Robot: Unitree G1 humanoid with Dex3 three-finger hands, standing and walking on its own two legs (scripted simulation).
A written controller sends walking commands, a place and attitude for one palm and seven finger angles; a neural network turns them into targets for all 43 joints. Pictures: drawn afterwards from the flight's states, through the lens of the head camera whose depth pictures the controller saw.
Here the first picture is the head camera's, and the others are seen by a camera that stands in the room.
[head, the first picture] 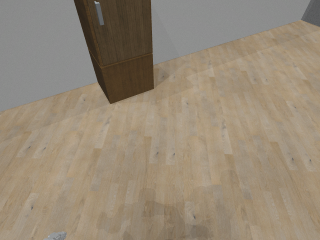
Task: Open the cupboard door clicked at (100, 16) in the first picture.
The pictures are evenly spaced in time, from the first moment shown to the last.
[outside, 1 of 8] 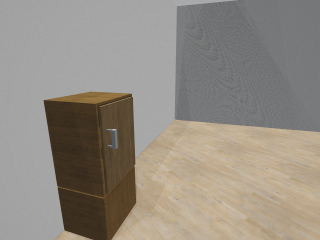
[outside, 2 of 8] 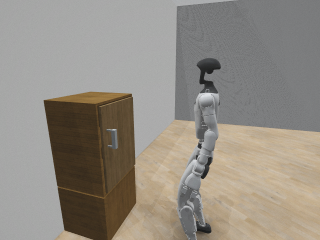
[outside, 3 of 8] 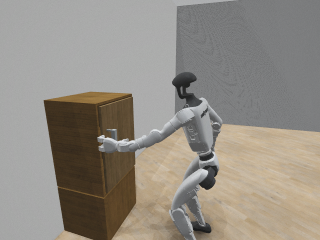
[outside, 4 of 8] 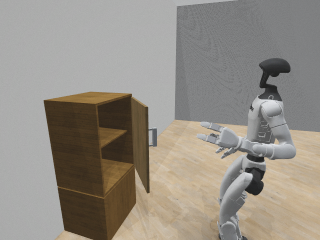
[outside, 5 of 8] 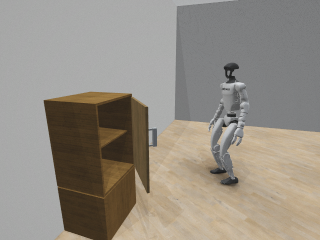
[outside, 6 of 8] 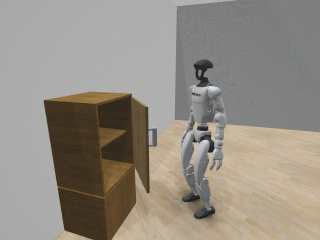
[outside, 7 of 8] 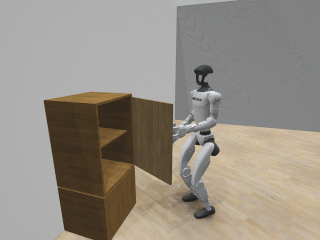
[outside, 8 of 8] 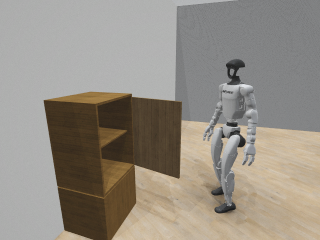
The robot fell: no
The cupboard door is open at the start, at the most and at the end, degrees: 0 79 78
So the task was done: yes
